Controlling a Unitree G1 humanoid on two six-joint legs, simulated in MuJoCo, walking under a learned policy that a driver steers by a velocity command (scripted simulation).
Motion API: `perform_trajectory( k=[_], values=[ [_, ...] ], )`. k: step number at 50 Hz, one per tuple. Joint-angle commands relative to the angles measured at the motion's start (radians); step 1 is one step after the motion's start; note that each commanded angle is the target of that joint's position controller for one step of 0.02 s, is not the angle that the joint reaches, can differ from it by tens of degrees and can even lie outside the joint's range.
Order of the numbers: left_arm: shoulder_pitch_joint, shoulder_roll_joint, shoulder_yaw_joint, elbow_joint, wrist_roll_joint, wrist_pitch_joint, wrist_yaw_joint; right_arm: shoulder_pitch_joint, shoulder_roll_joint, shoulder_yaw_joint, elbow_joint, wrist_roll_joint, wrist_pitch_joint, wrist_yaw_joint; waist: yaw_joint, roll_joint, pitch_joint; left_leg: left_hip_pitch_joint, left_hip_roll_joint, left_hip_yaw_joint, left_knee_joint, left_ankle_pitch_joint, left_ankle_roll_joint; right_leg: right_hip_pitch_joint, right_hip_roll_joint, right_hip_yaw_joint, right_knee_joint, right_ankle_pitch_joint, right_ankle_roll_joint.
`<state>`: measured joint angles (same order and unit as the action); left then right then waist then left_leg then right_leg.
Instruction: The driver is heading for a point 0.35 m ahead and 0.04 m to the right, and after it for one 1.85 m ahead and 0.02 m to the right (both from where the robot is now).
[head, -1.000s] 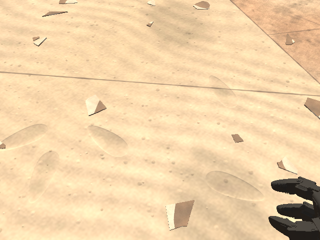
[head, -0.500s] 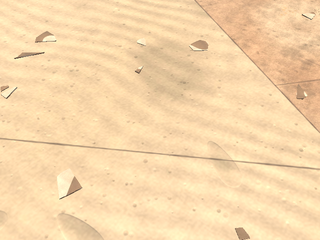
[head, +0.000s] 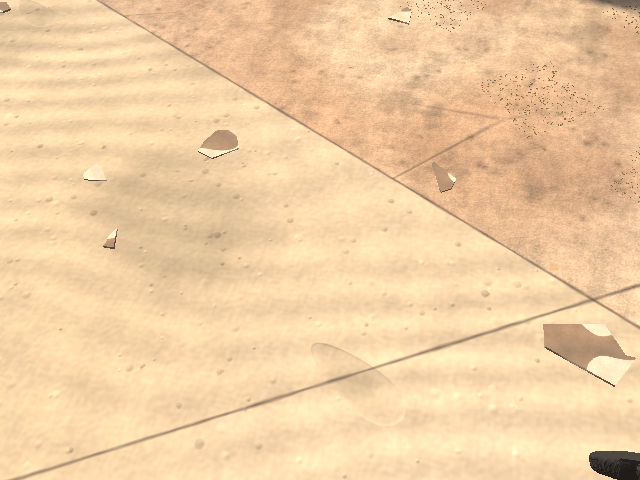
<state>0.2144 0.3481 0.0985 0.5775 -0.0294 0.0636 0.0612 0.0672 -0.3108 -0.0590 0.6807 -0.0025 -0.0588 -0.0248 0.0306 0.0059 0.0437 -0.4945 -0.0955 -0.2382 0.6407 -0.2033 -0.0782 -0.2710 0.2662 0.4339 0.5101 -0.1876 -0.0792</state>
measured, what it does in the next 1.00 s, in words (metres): walks ahead: left foot, then right foot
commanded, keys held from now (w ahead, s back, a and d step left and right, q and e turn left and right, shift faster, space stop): e+shift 0.06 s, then w+e+shift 0.34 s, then q+shift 0.60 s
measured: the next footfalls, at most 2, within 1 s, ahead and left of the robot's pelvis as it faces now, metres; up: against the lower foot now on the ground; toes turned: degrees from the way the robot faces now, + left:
left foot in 0.06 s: +0.15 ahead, +0.13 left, +0.00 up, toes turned -17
right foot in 0.60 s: +0.24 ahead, -0.25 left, +0.00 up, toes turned -26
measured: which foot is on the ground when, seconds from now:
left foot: up 0.00-0.04, down 0.06-0.60, up 0.62-1.00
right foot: down 0.00-0.06, up 0.08-0.58, down 0.60-1.00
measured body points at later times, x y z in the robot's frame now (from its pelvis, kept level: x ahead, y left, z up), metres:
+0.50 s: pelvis +0.14 -0.02 +0.00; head +0.14 -0.01 +0.45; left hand +0.41 +0.16 -0.08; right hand +0.04 -0.30 -0.11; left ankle +0.11 +0.15 -0.74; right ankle +0.16 -0.20 -0.67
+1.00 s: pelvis +0.27 -0.14 +0.00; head +0.31 -0.14 +0.45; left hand +0.46 +0.11 -0.11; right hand +0.38 -0.44 -0.10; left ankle +0.38 -0.04 -0.70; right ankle +0.20 -0.24 -0.74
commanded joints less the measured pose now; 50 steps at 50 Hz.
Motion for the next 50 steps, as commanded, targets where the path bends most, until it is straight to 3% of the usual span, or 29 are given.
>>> perform_trajectory(
  k=[1,2,3,4,5,6,7,10,14,15,16,18,20,22,23,25,27,28,29,30,31,32,33,34,36,38,41,44,50],
  values=[
    [-0.026,0.121,0.035,-0.084,-0.001,-0.007,-0.005,-0.055,-0.113,-0.042,-0.072,0.011,-0.036,0.011,-0.003,-0.172,-0.135,0.108,-0.001,0.014,-0.185,0.03,0.013,0.147,-0.241,0.268,-0.02,0.281,-0.042],
    [-0.031,0.106,0.029,-0.085,-0.007,-0.006,-0.01,-0.025,-0.11,-0.047,-0.057,0.016,-0.035,0.013,-0.021,-0.13,-0.136,0.22,0.032,0.025,-0.303,0.147,0.03,0.092,-0.197,0.241,0.039,0.116,-0.018],
    [0.042,0.047,0.011,-0.07,-0.007,-0.005,-0.018,-0.026,-0.117,-0.048,-0.058,0.012,-0.027,0.009,0.014,-0.005,-0.188,0.405,0.17,-0.046,-0.329,0.282,0.094,-0.015,-0.131,0.15,0.169,-0.272,0.019],
    [0.084,0.02,-0.002,-0.062,0.014,-0.006,-0.026,0.026,-0.15,-0.053,-0.08,0.0,-0.003,-0.001,0.005,0.124,-0.249,0.565,0.358,-0.207,-0.268,0.337,0.192,-0.177,-0.048,-0.024,0.374,-0.526,0.047],
    [0.086,0.096,0.013,-0.113,-0.01,-0.016,-0.04,0.087,-0.179,-0.061,-0.06,-0.022,0.005,0.004,0.012,0.303,-0.251,0.551,0.49,-0.419,-0.343,-0.015,0.298,-0.348,-0.088,-0.117,0.493,-0.481,0.066],
    [0.044,0.16,0.025,-0.097,-0.008,-0.023,-0.044,0.05,-0.142,-0.061,-0.082,-0.007,0.004,0.002,-0.02,0.243,-0.156,0.498,0.436,-0.389,-0.396,-0.341,0.279,-0.433,-0.175,-0.166,0.538,-0.336,0.089],
    [0.019,0.176,0.031,-0.09,-0.002,-0.024,-0.044,0.026,-0.133,-0.058,-0.09,0.005,0.008,-0.01,-0.033,0.227,-0.102,0.467,0.378,-0.308,-0.413,-0.421,0.229,-0.482,-0.193,-0.208,0.578,-0.258,0.101],
    [0.043,0.122,0.013,-0.074,0.021,-0.033,-0.048,0.084,-0.145,-0.049,-0.084,0.01,0.01,-0.033,-0.058,0.144,-0.06,0.42,0.326,-0.123,-0.451,-0.406,0.181,-0.544,-0.264,-0.349,0.773,-0.136,0.124],
    [0.014,0.078,-0.004,-0.096,0.008,-0.057,-0.05,0.158,-0.13,-0.039,-0.055,-0.008,-0.021,-0.012,-0.075,0.12,-0.026,0.397,0.328,-0.019,-0.468,-0.442,0.194,-0.656,-0.351,-0.391,0.885,-0.047,0.138],
    [-0.058,0.075,-0.012,-0.102,0.107,-0.029,-0.103,0.204,-0.159,-0.038,-0.036,-0.058,-0.009,0.009,-0.074,-0.005,-0.013,0.293,0.346,0.003,-0.508,-0.458,0.199,-0.598,-0.311,-0.379,0.847,-0.01,0.119],
    [-0.051,0.061,-0.01,-0.102,0.092,-0.017,-0.128,0.19,-0.175,-0.047,-0.03,-0.055,-0.009,0.02,-0.057,0.05,0.0,0.287,0.347,0.039,-0.516,-0.444,0.19,-0.599,-0.309,-0.372,0.832,0.024,0.115],
    [-0.021,0.07,-0.005,-0.077,0.067,-0.008,-0.145,0.18,-0.167,-0.045,-0.025,-0.041,-0.019,0.028,-0.038,0.111,-0.008,0.318,0.362,0.105,-0.524,-0.408,0.18,-0.612,-0.316,-0.365,0.811,0.075,0.116],
    [-0.039,0.078,-0.001,-0.07,0.063,-0.007,-0.145,0.205,-0.157,-0.044,-0.011,-0.037,-0.029,0.027,-0.042,0.119,-0.001,0.372,0.391,0.144,-0.529,-0.388,0.182,-0.639,-0.332,-0.36,0.774,0.09,0.113],
    [-0.086,0.045,-0.015,-0.07,0.073,-0.021,-0.144,0.273,-0.13,-0.036,0.022,-0.042,-0.038,0.025,-0.063,0.078,0.059,0.384,0.397,0.177,-0.537,-0.277,0.21,-0.612,-0.329,-0.319,0.604,0.077,0.096],
    [-0.073,-0.01,-0.032,-0.072,-0.028,-0.06,-0.099,0.259,-0.114,-0.032,0.022,0.005,-0.037,0.014,-0.07,0.124,0.067,0.465,0.39,0.179,-0.505,-0.106,0.237,-0.626,-0.349,-0.302,0.492,0.073,0.103],
    [-0.143,-0.032,-0.056,-0.099,-0.005,-0.098,-0.091,0.271,-0.138,-0.037,0.048,0.02,-0.016,0.006,-0.081,0.088,0.087,0.447,0.403,0.227,-0.497,0.046,0.25,-0.521,-0.351,-0.364,0.301,0.013,0.095],
    [-0.15,-0.018,-0.053,-0.101,0.017,-0.113,-0.099,0.28,-0.194,-0.048,0.064,0.039,0.002,0.012,-0.079,0.109,0.081,0.37,0.391,0.225,-0.458,0.201,0.249,-0.32,-0.316,-0.458,0.173,-0.061,0.084],
    [-0.103,0.005,-0.041,-0.091,0.014,-0.119,-0.102,0.285,-0.211,-0.05,0.077,0.045,0.007,0.019,-0.049,0.129,0.061,0.356,0.389,0.211,-0.403,0.317,0.237,-0.21,-0.287,-0.465,0.102,-0.021,0.075],
    [0.025,0.047,-0.015,-0.051,0.013,-0.124,-0.101,0.267,-0.202,-0.043,0.084,0.046,0.007,0.024,0.029,0.112,-0.004,0.349,0.344,0.241,-0.262,0.505,0.204,-0.032,-0.25,-0.474,-0.015,0.107,0.05],
    [0.155,0.109,0.012,-0.012,0.023,-0.124,-0.091,0.285,-0.151,-0.025,0.087,0.04,-0.008,0.031,0.091,0.079,-0.11,0.264,0.275,0.287,-0.069,0.538,0.152,0.208,-0.256,-0.463,-0.015,0.242,0.03],
    [0.29,0.211,0.031,-0.005,0.051,-0.115,-0.067,0.297,-0.047,0.013,0.043,-0.01,-0.023,0.04,0.119,-0.126,-0.297,0.041,0.18,0.316,0.273,-0.008,0.072,0.52,-0.53,-0.203,0.051,0.634,-0.034],
    [0.259,0.257,0.03,-0.04,0.083,-0.104,-0.056,0.421,-0.008,0.026,0.058,0.006,-0.029,0.041,0.055,-0.339,-0.483,-0.115,0.06,0.155,0.57,-0.468,0.019,0.628,-0.77,0.108,0.002,0.81,-0.189],
    [0.23,0.177,0.016,-0.051,0.077,-0.102,-0.061,0.364,-0.14,-0.016,0.073,0.039,-0.019,0.033,0.092,-0.179,-0.461,-0.124,0.101,0.083,0.662,-0.424,0.01,0.509,-0.719,0.013,-0.028,0.739,-0.181],
    [0.171,0.134,0.003,-0.035,0.055,-0.103,-0.062,0.289,-0.136,-0.023,0.042,0.048,-0.005,0.027,0.06,-0.183,-0.325,-0.206,0.14,0.13,0.666,-0.383,0.015,0.423,-0.679,-0.129,-0.038,0.662,-0.152],
    [0.052,0.055,-0.017,-0.019,0.029,-0.106,-0.06,0.28,-0.106,-0.028,0.053,0.029,0.036,0.004,-0.01,-0.177,-0.182,-0.18,0.196,0.171,0.61,-0.247,0.003,0.219,-0.595,-0.281,-0.115,0.535,-0.104],
    [-0.031,0.025,-0.019,-0.018,0.05,-0.12,-0.05,0.317,-0.077,-0.035,0.058,0.033,0.075,-0.002,-0.061,-0.185,-0.148,-0.094,0.192,0.206,0.646,-0.146,-0.013,0.088,-0.577,-0.387,-0.193,0.497,-0.102],
    [-0.094,0.016,-0.016,0.004,0.059,-0.128,-0.026,0.248,-0.043,-0.038,0.004,0.024,0.102,-0.008,-0.075,-0.151,-0.084,-0.139,0.204,0.208,0.545,-0.073,-0.025,0.062,-0.591,-0.478,-0.246,0.433,-0.111],
    [-0.108,0.039,-0.004,0.03,0.049,-0.114,-0.01,0.186,-0.019,-0.031,-0.037,0.016,0.106,0.017,-0.062,-0.125,-0.079,-0.111,0.217,0.229,0.355,0.025,-0.005,0.108,-0.588,-0.556,-0.234,0.39,-0.106],
    [-0.138,0.098,0.028,0.058,0.006,-0.087,-0.04,0.095,-0.059,-0.051,-0.113,0.025,0.138,0.068,-0.039,-0.102,-0.064,-0.012,0.199,0.319,0.136,-0.029,0.073,0.185,-0.636,-0.621,-0.141,0.427,-0.077]
  ],
)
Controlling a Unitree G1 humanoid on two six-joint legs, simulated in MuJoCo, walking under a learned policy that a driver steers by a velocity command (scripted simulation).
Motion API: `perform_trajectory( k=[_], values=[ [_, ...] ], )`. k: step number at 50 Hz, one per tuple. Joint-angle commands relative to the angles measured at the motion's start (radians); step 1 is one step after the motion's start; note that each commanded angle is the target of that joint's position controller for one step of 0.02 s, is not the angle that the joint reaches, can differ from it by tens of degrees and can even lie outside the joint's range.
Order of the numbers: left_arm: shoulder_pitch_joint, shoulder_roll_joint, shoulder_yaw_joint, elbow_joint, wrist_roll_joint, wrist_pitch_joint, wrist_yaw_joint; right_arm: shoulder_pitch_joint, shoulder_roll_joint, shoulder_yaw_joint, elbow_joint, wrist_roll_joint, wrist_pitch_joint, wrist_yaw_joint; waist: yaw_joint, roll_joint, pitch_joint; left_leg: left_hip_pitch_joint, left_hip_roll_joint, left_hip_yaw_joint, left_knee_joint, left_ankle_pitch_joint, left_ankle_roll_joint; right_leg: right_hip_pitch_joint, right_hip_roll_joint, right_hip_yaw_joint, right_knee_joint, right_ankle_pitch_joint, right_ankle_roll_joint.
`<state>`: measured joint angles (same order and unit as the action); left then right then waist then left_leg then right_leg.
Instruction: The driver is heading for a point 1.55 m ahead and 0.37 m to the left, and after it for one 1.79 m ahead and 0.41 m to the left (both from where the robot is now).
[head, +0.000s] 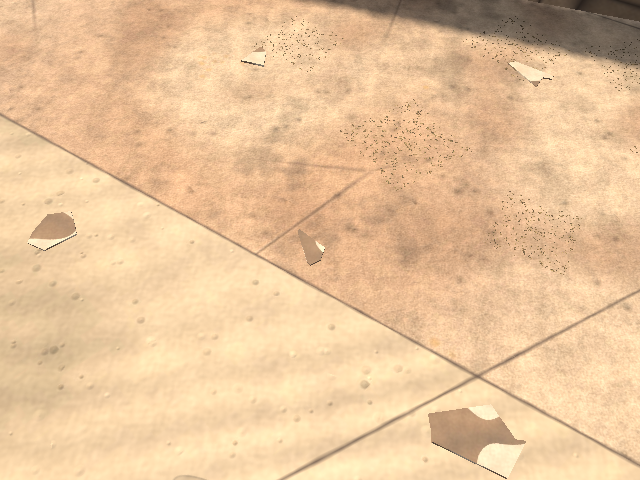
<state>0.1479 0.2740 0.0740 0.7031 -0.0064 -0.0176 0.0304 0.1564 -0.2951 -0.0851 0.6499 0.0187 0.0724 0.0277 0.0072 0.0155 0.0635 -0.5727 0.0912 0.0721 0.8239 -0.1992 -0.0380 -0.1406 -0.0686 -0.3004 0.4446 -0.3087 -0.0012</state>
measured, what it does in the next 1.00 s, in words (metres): steps on the spot, turning left: left foot, then right foot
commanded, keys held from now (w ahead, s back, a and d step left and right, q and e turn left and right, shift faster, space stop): q+shift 0.50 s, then shift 0.08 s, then e+shift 0.42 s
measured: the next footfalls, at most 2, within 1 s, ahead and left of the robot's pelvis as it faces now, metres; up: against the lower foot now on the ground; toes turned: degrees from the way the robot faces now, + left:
left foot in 0.08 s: +0.12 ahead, +0.12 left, +0.00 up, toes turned +10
right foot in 0.50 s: +0.22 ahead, -0.08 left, +0.00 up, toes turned +37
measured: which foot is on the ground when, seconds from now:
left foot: up 0.00-0.06, down 0.08-0.50, up 0.52-0.82, down 0.84-1.00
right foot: down 0.00-0.08, up 0.10-0.48, down 0.50-0.84, up 0.86-1.00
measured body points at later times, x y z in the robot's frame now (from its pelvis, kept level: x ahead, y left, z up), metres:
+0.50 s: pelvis +0.09 -0.01 -0.01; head +0.12 +0.02 +0.44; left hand +0.13 +0.33 -0.09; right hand +0.39 -0.19 -0.07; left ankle +0.08 +0.11 -0.74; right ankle +0.19 -0.10 -0.74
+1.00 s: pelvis +0.10 -0.01 +0.00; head +0.13 +0.02 +0.45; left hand +0.08 +0.32 -0.11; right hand +0.35 -0.19 -0.09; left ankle +0.01 +0.09 -0.74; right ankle +0.14 -0.12 -0.67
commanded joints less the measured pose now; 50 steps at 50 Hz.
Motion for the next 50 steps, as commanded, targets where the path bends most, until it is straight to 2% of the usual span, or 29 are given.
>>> perform_trajectory(
  k=[1,3,4,5,6,7,8,9,11,15,22,24,25,26,27,28,29,31,34,36,38,41,42,43,44,45,46,48,50],
  values=[
    [-0.07,0.177,0.057,-0.063,-0.025,-0.002,-0.015,0.0,-0.081,-0.03,-0.095,0.006,0.01,0.02,-0.016,-0.111,-0.083,0.08,0.0,0.027,-0.082,-0.062,0.05,0.076,-0.306,0.105,-0.037,0.58,-0.14],
    [-0.071,0.173,0.061,-0.046,-0.041,0.008,-0.023,0.069,-0.105,-0.05,-0.092,0.006,0.007,0.013,-0.061,-0.078,-0.114,0.222,-0.065,0.075,-0.223,-0.005,0.102,0.068,-0.266,0.046,0.144,0.687,-0.081],
    [-0.021,0.155,0.059,-0.028,-0.04,0.009,-0.031,0.179,-0.171,-0.079,-0.067,-0.001,-0.003,-0.009,-0.105,0.028,-0.152,0.408,-0.093,0.008,-0.333,0.243,0.158,-0.031,-0.189,0.022,0.356,0.619,-0.02],
    [-0.005,0.097,0.043,-0.083,0.013,0.002,-0.033,0.199,-0.327,-0.117,-0.085,0.002,-0.012,-0.032,-0.056,0.339,-0.171,0.639,0.13,-0.388,-0.331,0.856,0.307,-0.394,-0.028,0.015,0.696,-0.132,0.081],
    [-0.055,0.102,0.033,-0.119,0.031,-0.008,-0.029,0.171,-0.327,-0.103,-0.123,-0.039,-0.038,-0.019,-0.066,0.314,-0.348,0.73,0.264,-0.729,-0.425,0.626,0.494,-0.564,0.105,0.273,0.93,-0.418,0.107],
    [-0.124,0.146,0.041,-0.115,0.013,-0.014,-0.028,0.152,-0.278,-0.089,-0.129,-0.029,-0.063,-0.006,-0.098,0.137,-0.344,0.717,0.261,-0.661,-0.473,0.488,0.459,-0.605,0.074,0.383,0.941,-0.368,0.081],
    [-0.162,0.122,0.035,-0.126,0.002,-0.02,-0.021,0.124,-0.248,-0.08,-0.12,-0.01,-0.077,-0.012,-0.073,0.083,-0.27,0.656,0.218,-0.597,-0.474,0.386,0.404,-0.617,0.059,0.408,0.886,-0.289,0.051],
    [-0.153,0.119,0.035,-0.11,0.014,-0.02,-0.01,0.073,-0.21,-0.069,-0.123,0.012,-0.077,-0.021,-0.039,0.017,-0.209,0.582,0.173,-0.533,-0.476,0.339,0.348,-0.607,0.036,0.417,0.797,-0.222,0.043],
    [-0.137,0.134,0.042,-0.096,0.021,-0.014,-0.005,-0.024,-0.18,-0.057,-0.155,0.007,-0.061,-0.048,0.011,0.045,-0.185,0.447,0.107,-0.457,-0.483,0.338,0.299,-0.494,0.048,0.411,0.668,-0.122,0.043],
    [-0.115,0.079,0.022,-0.064,0.01,-0.009,-0.013,-0.01,-0.214,-0.074,-0.157,0.002,-0.043,-0.069,0.007,0.045,-0.223,0.412,0.053,-0.452,-0.451,0.348,0.278,-0.397,0.116,0.411,0.437,-0.049,0.081],
    [-0.114,0.11,0.032,-0.056,-0.001,-0.012,-0.029,-0.039,-0.204,-0.071,-0.177,0.004,-0.021,-0.061,-0.017,0.164,-0.189,0.326,0.002,-0.594,-0.421,0.106,0.221,-0.26,0.152,0.432,0.192,0.007,0.063],
    [-0.057,0.125,0.044,-0.038,-0.002,-0.023,-0.034,-0.071,-0.193,-0.066,-0.187,0.013,-0.017,-0.059,0.015,0.175,-0.188,0.297,-0.032,-0.613,-0.371,0.089,0.19,-0.144,0.137,0.42,0.013,0.093,0.041],
    [-0.023,0.155,0.056,-0.027,0.003,-0.023,-0.031,-0.063,-0.166,-0.056,-0.191,0.015,-0.016,-0.059,0.021,0.138,-0.197,0.238,-0.076,-0.582,-0.305,-0.012,0.152,-0.037,0.064,0.45,-0.079,0.166,0.015],
    [-0.03,0.217,0.067,-0.039,0.018,-0.015,-0.023,0.02,-0.092,-0.034,-0.178,0.004,-0.014,-0.056,-0.032,-0.075,-0.232,0.146,-0.187,-0.423,-0.075,-0.323,0.098,0.065,-0.165,0.656,-0.125,0.196,-0.069],
    [-0.048,0.243,0.066,-0.042,0.059,-0.011,-0.025,0.025,-0.14,-0.046,-0.206,0.002,-0.028,-0.053,-0.063,-0.306,-0.156,-0.029,-0.255,-0.293,0.139,-0.442,0.048,-0.01,-0.296,0.911,-0.191,0.241,-0.223],
    [-0.101,0.19,0.054,-0.073,0.055,-0.015,-0.022,0.049,-0.217,-0.065,-0.178,-0.01,-0.038,-0.051,-0.07,-0.238,-0.129,-0.039,-0.175,-0.288,0.303,-0.389,0.015,-0.044,-0.314,0.893,-0.179,0.228,-0.267],
    [-0.134,0.137,0.038,-0.084,0.038,-0.011,-0.014,0.044,-0.238,-0.072,-0.148,-0.006,-0.035,-0.05,-0.064,-0.16,-0.109,-0.026,-0.158,-0.27,0.361,-0.318,-0.003,-0.071,-0.249,0.762,-0.154,0.212,-0.236],
    [-0.112,0.123,0.024,-0.072,0.011,-0.004,-0.01,0.031,-0.158,-0.044,-0.127,-0.018,-0.028,-0.057,-0.035,-0.091,-0.093,-0.013,-0.173,-0.267,0.418,-0.259,-0.031,-0.067,-0.16,0.669,-0.132,0.25,-0.209],
    [-0.082,0.073,-0.006,-0.037,0.013,-0.002,-0.021,0.006,-0.034,0.01,-0.129,-0.031,-0.038,-0.052,-0.036,-0.122,-0.127,0.122,-0.124,-0.207,0.127,-0.255,-0.05,-0.046,-0.08,0.568,-0.122,0.305,-0.186],
    [-0.048,0.141,0.017,-0.032,-0.001,0.016,-0.029,-0.047,-0.03,0.014,-0.136,-0.032,-0.047,-0.051,0.003,-0.222,-0.107,0.218,-0.128,-0.121,-0.1,-0.309,-0.066,-0.045,-0.045,0.574,-0.111,0.32,-0.181],
    [0.013,0.22,0.044,-0.029,-0.01,0.027,-0.03,-0.044,-0.088,-0.008,-0.121,-0.007,-0.051,-0.056,0.025,-0.238,-0.113,0.241,-0.163,-0.119,-0.233,-0.245,-0.061,0.011,-0.074,0.664,-0.085,0.365,-0.2],
    [0.002,0.208,0.047,-0.039,-0.044,0.026,-0.021,0.044,-0.114,-0.022,-0.08,-0.001,-0.061,-0.063,-0.023,-0.201,-0.151,0.442,-0.141,-0.146,-0.496,-0.02,0.011,-0.055,-0.058,0.72,-0.043,0.386,-0.15],
    [0.003,0.174,0.039,-0.045,-0.042,0.02,-0.017,0.088,-0.146,-0.031,-0.075,-0.012,-0.06,-0.069,-0.033,-0.145,-0.196,0.582,-0.043,-0.191,-0.468,0.073,0.05,-0.17,-0.024,0.681,0.016,0.283,-0.101],
    [-0.015,0.116,0.027,-0.075,-0.038,0.01,-0.019,0.08,-0.225,-0.052,-0.059,-0.04,-0.05,-0.071,-0.008,0.132,-0.168,0.605,0.12,-0.332,-0.438,0.249,0.157,-0.365,0.088,0.492,0.158,0.071,-0.031],
    [0.003,0.138,0.031,-0.071,-0.032,0.003,-0.021,0.042,-0.187,-0.047,-0.072,-0.061,-0.049,-0.066,-0.023,0.245,-0.163,0.578,0.262,-0.436,-0.468,0.414,0.272,-0.438,0.123,0.379,0.323,-0.228,0.016],
    [0.014,0.186,0.052,-0.061,-0.026,0.006,-0.023,0.014,-0.129,-0.028,-0.091,-0.067,-0.055,-0.069,-0.027,0.19,-0.148,0.56,0.303,-0.431,-0.476,0.531,0.312,-0.474,0.089,0.376,0.541,-0.304,0.051],
    [0.041,0.185,0.062,-0.044,-0.03,0.02,-0.022,-0.025,-0.096,-0.016,-0.099,-0.06,-0.061,-0.075,-0.002,0.145,-0.139,0.547,0.268,-0.363,-0.465,0.552,0.287,-0.485,0.073,0.376,0.649,-0.283,0.069],
    [0.056,0.141,0.053,-0.043,-0.024,0.052,-0.02,-0.079,-0.085,-0.015,-0.093,-0.024,-0.074,-0.079,0.015,0.133,-0.091,0.547,0.202,-0.235,-0.449,0.559,0.232,-0.539,0.032,0.364,0.681,-0.168,0.102],
    [0.013,0.105,0.037,-0.077,-0.025,0.061,-0.032,-0.053,-0.103,-0.025,-0.075,-0.026,-0.07,-0.082,-0.011,0.138,-0.077,0.543,0.175,-0.162,-0.459,0.553,0.234,-0.535,0.02,0.315,0.627,-0.096,0.122]
  ],
)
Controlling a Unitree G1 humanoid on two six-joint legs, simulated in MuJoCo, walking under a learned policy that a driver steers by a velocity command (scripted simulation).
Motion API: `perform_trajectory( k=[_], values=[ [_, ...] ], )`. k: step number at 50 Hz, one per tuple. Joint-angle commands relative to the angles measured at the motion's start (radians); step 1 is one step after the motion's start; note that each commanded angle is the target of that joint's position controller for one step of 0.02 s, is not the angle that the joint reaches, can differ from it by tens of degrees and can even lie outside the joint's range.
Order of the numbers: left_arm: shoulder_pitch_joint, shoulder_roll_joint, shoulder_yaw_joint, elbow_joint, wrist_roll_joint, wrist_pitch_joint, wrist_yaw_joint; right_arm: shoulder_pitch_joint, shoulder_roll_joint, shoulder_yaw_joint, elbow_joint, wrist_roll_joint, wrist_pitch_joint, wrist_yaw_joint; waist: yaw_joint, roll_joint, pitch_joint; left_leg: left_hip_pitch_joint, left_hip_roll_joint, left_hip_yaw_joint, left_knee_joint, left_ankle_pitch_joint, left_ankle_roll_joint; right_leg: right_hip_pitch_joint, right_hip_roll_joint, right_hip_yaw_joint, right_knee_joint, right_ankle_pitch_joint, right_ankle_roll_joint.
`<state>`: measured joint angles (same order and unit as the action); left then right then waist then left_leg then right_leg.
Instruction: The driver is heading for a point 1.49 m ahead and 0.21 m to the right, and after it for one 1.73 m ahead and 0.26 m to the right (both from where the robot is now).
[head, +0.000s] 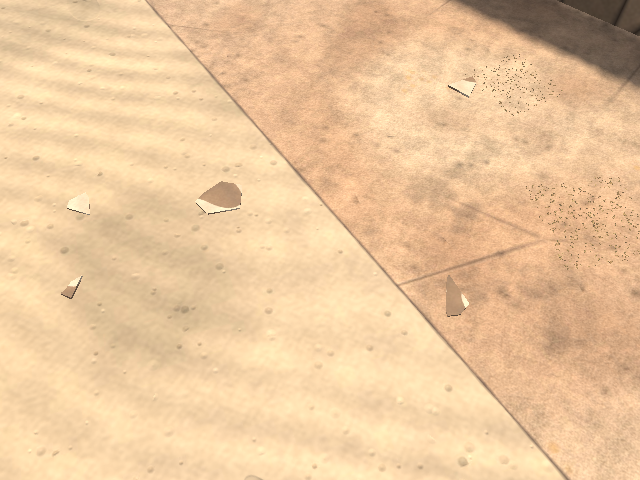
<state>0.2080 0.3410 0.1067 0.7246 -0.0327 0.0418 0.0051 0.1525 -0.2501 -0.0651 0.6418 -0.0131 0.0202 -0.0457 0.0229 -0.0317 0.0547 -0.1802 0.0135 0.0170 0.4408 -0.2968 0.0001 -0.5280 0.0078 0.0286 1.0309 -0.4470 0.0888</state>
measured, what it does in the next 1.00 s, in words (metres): walks ahead: right foot, then left foot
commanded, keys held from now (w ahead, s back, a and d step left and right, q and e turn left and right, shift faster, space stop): e+shift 0.40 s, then shift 0.06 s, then q+shift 0.14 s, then w+q+shift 0.06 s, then q+shift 0.34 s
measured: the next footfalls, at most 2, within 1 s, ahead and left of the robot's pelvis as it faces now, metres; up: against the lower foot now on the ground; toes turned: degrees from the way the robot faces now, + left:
right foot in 0.20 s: +0.05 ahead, -0.15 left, +0.00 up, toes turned -14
left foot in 0.64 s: +0.15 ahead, +0.05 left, +0.00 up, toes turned -27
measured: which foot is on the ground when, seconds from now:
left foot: down 0.00-0.20, up 0.22-0.62, down 0.64-0.96, up 0.98-1.00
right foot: up 0.00-0.18, down 0.20-0.68, up 0.70-0.94, down 0.96-1.00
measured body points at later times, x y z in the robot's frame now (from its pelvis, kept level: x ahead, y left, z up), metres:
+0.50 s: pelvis +0.01 -0.05 +0.00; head +0.05 -0.09 +0.45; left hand +0.29 +0.15 -0.07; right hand +0.06 -0.38 -0.10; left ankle +0.13 +0.08 -0.69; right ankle +0.01 -0.14 -0.74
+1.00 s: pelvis +0.09 -0.08 +0.00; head +0.13 -0.09 +0.44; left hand +0.33 +0.15 -0.07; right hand +0.15 -0.40 -0.10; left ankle +0.11 +0.07 -0.73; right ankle +0.10 -0.18 -0.74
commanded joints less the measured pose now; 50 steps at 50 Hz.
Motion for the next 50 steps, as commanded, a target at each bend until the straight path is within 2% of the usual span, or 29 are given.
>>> perform_trajectory(
  k=[1,4,7,9,10,11,12,13,15,16,18,23,26,29,30,31,33,34,35,36,37,38,40,43,45,47,48,49,50],
  values=[
    [-0.07,0.027,-0.003,-0.118,-0.001,0.002,-0.015,-0.039,-0.154,-0.048,-0.061,0.003,-0.014,-0.009,-0.04,0.187,-0.074,0.156,0.25,-0.08,-0.074,0.621,0.196,-0.128,-0.065,-0.03,-0.015,0.067,0.032],
    [-0.101,0.023,-0.012,-0.164,0.001,0.006,-0.039,-0.031,-0.197,-0.064,-0.053,0.008,-0.007,-0.002,-0.058,0.197,-0.097,0.13,0.275,-0.024,-0.062,0.587,0.191,-0.007,-0.069,-0.079,-0.184,0.092,0.002],
    [-0.067,0.064,0.007,-0.18,0.002,0.024,-0.05,-0.031,-0.224,-0.077,-0.044,0.037,-0.022,0.02,-0.038,0.203,-0.106,0.106,0.305,0.015,0.003,0.569,0.158,0.105,-0.042,-0.127,-0.32,0.123,-0.046],
    [0.033,0.094,0.032,-0.158,0.005,0.034,-0.038,-0.029,-0.199,-0.073,-0.029,0.053,-0.037,0.033,0.021,0.151,-0.136,0.017,0.264,0.103,0.189,0.54,0.081,0.31,0.01,-0.139,-0.494,0.253,-0.105],
    [0.125,0.176,0.064,-0.147,0.007,0.03,-0.018,0.022,-0.171,-0.066,-0.019,0.038,-0.047,0.041,0.056,-0.011,-0.177,-0.169,0.184,0.159,0.418,0.345,-0.005,0.538,-0.038,0.011,-0.577,0.582,-0.175],
    [0.121,0.317,0.084,-0.182,0.016,0.018,-0.001,0.0,-0.085,-0.035,-0.085,-0.024,-0.053,0.044,0.008,-0.338,-0.202,-0.518,0.014,0.131,0.748,-0.42,-0.1,0.709,-0.32,0.474,-0.568,1.027,-0.368],
    [0.129,0.267,0.065,-0.198,0.052,-0.016,-0.02,-0.076,-0.133,-0.04,-0.096,-0.016,-0.053,0.034,0.083,-0.213,-0.333,-0.55,-0.021,-0.097,0.873,-0.442,-0.093,0.653,-0.404,0.599,-0.643,0.848,-0.496],
    [0.088,0.231,0.052,-0.191,0.047,-0.037,-0.024,-0.125,-0.167,-0.047,-0.104,0.012,-0.05,0.027,0.069,-0.122,-0.25,-0.566,0.0,-0.123,0.881,-0.359,-0.068,0.594,-0.355,0.514,-0.676,0.679,-0.458],
    [-0.019,0.171,0.033,-0.193,0.005,-0.037,-0.004,-0.115,-0.182,-0.055,-0.086,0.001,-0.046,0.007,0.008,-0.04,-0.136,-0.554,0.032,-0.135,0.748,-0.188,-0.046,0.471,-0.25,0.41,-0.697,0.473,-0.349],
    [-0.073,0.163,0.026,-0.207,0.005,-0.029,0.008,-0.097,-0.187,-0.059,-0.079,-0.004,-0.042,0.005,-0.023,-0.05,-0.124,-0.49,0.022,-0.133,0.706,-0.127,-0.05,0.396,-0.213,0.369,-0.701,0.474,-0.327],
    [-0.095,0.162,0.024,-0.22,0.02,-0.019,0.025,-0.057,-0.161,-0.052,-0.056,-0.004,-0.042,0.013,-0.04,-0.062,-0.146,-0.423,-0.02,-0.12,0.651,-0.051,-0.068,0.349,-0.17,0.339,-0.694,0.501,-0.316],
    [-0.086,0.156,0.02,-0.215,0.019,-0.007,0.038,-0.044,-0.127,-0.032,-0.029,0.006,-0.036,0.021,-0.02,-0.09,-0.164,-0.348,-0.044,-0.117,0.435,0.02,-0.098,0.321,-0.137,0.351,-0.657,0.389,-0.293],
    [-0.088,0.109,-0.007,-0.203,0.041,-0.004,0.027,-0.032,-0.13,-0.023,-0.022,0.012,-0.032,0.031,0.005,-0.122,-0.169,-0.26,-0.002,-0.084,0.384,0.016,-0.093,0.284,-0.158,0.337,-0.632,0.399,-0.298],
    [-0.097,0.017,-0.054,-0.167,0.058,-0.015,0.007,-0.019,-0.096,-0.005,-0.021,0.013,-0.042,0.047,0.001,-0.117,-0.156,-0.105,0.033,-0.065,0.234,0.023,-0.062,0.24,-0.167,0.313,-0.621,0.384,-0.287],
    [-0.105,0.015,-0.059,-0.156,0.059,-0.021,0.001,-0.005,-0.088,-0.001,-0.017,0.015,-0.046,0.051,-0.018,-0.114,-0.136,-0.036,0.019,-0.047,0.119,0.094,-0.046,0.218,-0.149,0.284,-0.613,0.337,-0.268],
    [-0.053,0.027,-0.056,-0.137,0.062,-0.03,-0.003,0.0,-0.099,0.0,-0.016,0.012,-0.046,0.051,-0.005,-0.099,-0.139,0.007,-0.011,-0.03,0.067,0.119,-0.027,0.214,-0.11,0.261,-0.627,0.105,-0.238],
    [-0.008,0.084,-0.04,-0.139,0.064,-0.048,-0.006,0.048,-0.186,-0.015,-0.024,0.032,-0.051,0.044,0.031,-0.018,-0.061,-0.071,0.03,-0.144,0.065,-0.232,0.067,0.154,-0.046,0.238,-0.552,-0.321,-0.206],
    [-0.07,0.076,-0.04,-0.166,0.049,-0.056,0.001,0.06,-0.237,-0.03,-0.013,0.03,-0.052,0.04,0.024,0.114,0.04,-0.188,0.075,-0.302,-0.075,-0.449,0.148,0.117,0.029,0.096,-0.466,-0.236,-0.155],
    [-0.133,0.069,-0.035,-0.18,0.033,-0.072,0.013,0.08,-0.24,-0.034,-0.015,0.021,-0.058,0.04,0.003,0.219,0.089,-0.21,0.168,-0.512,-0.212,-0.47,0.211,0.098,0.076,-0.005,-0.31,-0.065,-0.116],
    [-0.189,0.061,-0.033,-0.207,0.025,-0.086,0.023,0.1,-0.236,-0.031,-0.015,0.013,-0.059,0.035,-0.013,0.284,0.107,-0.159,0.221,-0.658,-0.247,-0.31,0.252,0.042,0.087,0.008,-0.287,-0.017,-0.105],
    [-0.228,0.059,-0.031,-0.22,0.031,-0.092,0.024,0.137,-0.231,-0.034,-0.016,0.011,-0.062,0.031,-0.041,0.292,0.077,-0.068,0.229,-0.677,-0.221,-0.105,0.266,-0.013,0.086,0.051,-0.23,-0.09,-0.095],
    [-0.226,0.052,-0.029,-0.228,0.038,-0.098,0.02,0.163,-0.244,-0.045,-0.016,0.016,-0.067,0.028,-0.052,0.268,0.016,0.038,0.237,-0.682,-0.183,0.059,0.272,-0.067,0.083,0.084,-0.161,-0.151,-0.086],
    [-0.204,0.028,-0.032,-0.212,0.032,-0.103,0.009,0.144,-0.245,-0.057,-0.026,0.037,-0.058,0.015,-0.037,0.187,-0.074,0.146,0.19,-0.583,-0.103,0.309,0.233,-0.08,0.066,0.096,-0.187,-0.124,-0.072],
    [-0.197,-0.005,-0.037,-0.183,0.02,-0.099,-0.006,0.092,-0.237,-0.07,-0.055,0.051,-0.005,-0.009,-0.032,0.185,-0.155,0.124,0.107,-0.493,-0.048,0.514,0.174,0.063,0.106,0.055,-0.348,0.039,-0.036],
    [-0.149,-0.002,-0.033,-0.159,0.012,-0.091,-0.016,0.066,-0.232,-0.076,-0.078,0.052,0.02,-0.013,-0.016,0.199,-0.183,0.071,0.087,-0.499,-0.03,0.514,0.151,0.177,0.116,0.048,-0.465,0.118,-0.031],
    [-0.06,0.023,-0.015,-0.12,0.016,-0.085,-0.013,0.014,-0.208,-0.069,-0.106,0.065,0.026,-0.014,0.032,0.188,-0.19,-0.036,0.048,-0.501,0.013,0.358,0.095,0.367,0.09,0.034,-0.689,0.318,-0.043],
    [-0.017,0.071,0.003,-0.107,0.024,-0.08,-0.004,0.041,-0.164,-0.056,-0.108,0.057,0.025,-0.013,0.027,0.133,-0.218,-0.164,0.001,-0.466,0.106,0.136,0.046,0.534,-0.026,0.108,-0.716,0.371,-0.083],
    [-0.041,0.143,0.011,-0.132,0.044,-0.066,0.007,0.14,-0.073,-0.033,-0.099,0.032,0.025,-0.005,-0.03,-0.146,-0.23,-0.371,-0.137,-0.295,0.356,-0.3,-0.01,0.651,-0.284,0.394,-0.729,0.42,-0.203],
    [-0.069,0.139,0.009,-0.137,0.082,-0.065,0.0,0.182,-0.156,-0.056,-0.115,0.031,0.012,-0.003,-0.059,-0.222,-0.176,-0.464,-0.094,-0.251,0.52,-0.357,-0.039,0.538,-0.418,0.56,-0.759,0.432,-0.304]
  ],
)
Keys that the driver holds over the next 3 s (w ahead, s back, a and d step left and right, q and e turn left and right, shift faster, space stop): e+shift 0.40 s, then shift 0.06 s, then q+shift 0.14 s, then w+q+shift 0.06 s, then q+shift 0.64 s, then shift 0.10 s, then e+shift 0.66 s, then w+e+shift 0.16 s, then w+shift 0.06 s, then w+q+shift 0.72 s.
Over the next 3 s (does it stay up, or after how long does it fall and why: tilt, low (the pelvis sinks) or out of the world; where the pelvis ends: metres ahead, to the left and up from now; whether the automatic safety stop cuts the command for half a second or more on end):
stays up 0.70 -0.19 -0.02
